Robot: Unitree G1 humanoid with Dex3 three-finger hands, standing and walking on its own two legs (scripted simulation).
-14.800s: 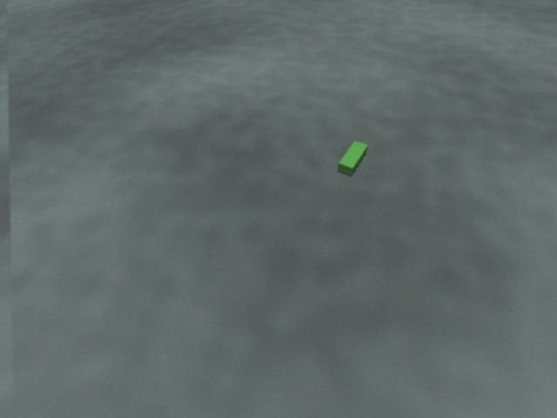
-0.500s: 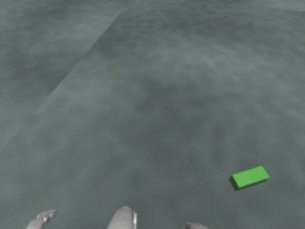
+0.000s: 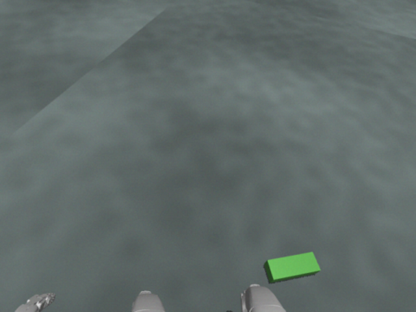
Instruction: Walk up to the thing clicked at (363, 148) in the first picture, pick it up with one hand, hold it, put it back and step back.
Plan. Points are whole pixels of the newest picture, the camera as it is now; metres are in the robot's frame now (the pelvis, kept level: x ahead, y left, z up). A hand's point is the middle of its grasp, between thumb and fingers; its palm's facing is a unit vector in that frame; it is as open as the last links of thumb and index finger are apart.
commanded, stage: walk up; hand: left
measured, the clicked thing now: (291, 266) +0.38 -0.43 -0.70
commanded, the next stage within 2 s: none
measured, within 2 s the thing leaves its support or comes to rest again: neither
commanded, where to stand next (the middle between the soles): +0.09 -0.67 m, yaw +9 degrees
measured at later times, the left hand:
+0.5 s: hand out of the picture +0.09 +0.05 -0.14, palm faces -0.01 -0.95 -0.31, open 7.4 cm
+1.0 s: hand out of the picture +0.10 -0.18 -0.14, palm faces +0.02 -0.94 -0.35, open 7.4 cm
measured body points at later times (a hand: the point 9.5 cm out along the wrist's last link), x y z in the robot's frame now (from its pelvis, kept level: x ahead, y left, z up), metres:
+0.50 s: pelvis +0.03 -0.23 +0.02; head +0.08 -0.18 +0.46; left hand +0.09 +0.10 -0.12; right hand +0.10 -0.57 -0.05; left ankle +0.07 -0.11 -0.69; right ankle +0.05 -0.36 -0.62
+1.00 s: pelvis +0.02 -0.46 +0.00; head +0.05 -0.43 +0.45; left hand +0.09 -0.13 -0.12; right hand +0.07 -0.81 -0.08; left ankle +0.06 -0.37 -0.70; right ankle +0.07 -0.56 -0.69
